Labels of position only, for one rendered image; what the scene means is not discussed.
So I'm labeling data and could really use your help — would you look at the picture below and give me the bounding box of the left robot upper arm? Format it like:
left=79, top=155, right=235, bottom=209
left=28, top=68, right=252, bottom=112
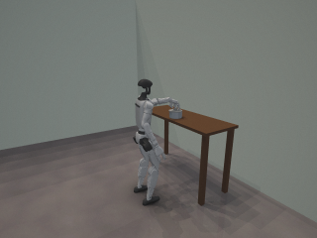
left=139, top=96, right=159, bottom=106

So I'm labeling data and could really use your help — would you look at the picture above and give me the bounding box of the table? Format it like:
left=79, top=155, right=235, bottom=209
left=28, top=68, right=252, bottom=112
left=152, top=105, right=239, bottom=206

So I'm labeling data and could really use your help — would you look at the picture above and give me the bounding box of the robot head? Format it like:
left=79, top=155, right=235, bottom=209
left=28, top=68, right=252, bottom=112
left=137, top=79, right=153, bottom=101

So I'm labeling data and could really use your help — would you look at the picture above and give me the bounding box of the left robot shin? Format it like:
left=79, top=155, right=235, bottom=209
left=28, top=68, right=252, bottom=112
left=137, top=162, right=149, bottom=188

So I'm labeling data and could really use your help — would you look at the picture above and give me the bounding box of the lid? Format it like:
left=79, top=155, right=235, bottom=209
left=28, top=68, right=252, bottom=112
left=168, top=109, right=182, bottom=113

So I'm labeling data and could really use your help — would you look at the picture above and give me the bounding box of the robot left hand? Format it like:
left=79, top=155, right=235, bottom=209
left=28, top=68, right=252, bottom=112
left=168, top=99, right=180, bottom=110

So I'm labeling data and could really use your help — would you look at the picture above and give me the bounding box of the left robot forearm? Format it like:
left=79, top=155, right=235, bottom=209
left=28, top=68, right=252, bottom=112
left=156, top=97, right=173, bottom=105

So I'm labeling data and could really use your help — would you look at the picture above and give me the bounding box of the pot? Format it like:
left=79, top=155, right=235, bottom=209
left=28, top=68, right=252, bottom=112
left=169, top=112, right=182, bottom=119

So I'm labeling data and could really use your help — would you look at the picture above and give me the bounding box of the robot right hand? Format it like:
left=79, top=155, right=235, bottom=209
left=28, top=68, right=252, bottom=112
left=154, top=146, right=166, bottom=163

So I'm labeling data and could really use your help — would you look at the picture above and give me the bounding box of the right robot forearm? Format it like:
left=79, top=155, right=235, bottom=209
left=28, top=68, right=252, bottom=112
left=144, top=123, right=159, bottom=148

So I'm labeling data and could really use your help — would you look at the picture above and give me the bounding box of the right robot upper arm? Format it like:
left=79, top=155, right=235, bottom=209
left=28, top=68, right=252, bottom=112
left=141, top=101, right=154, bottom=129

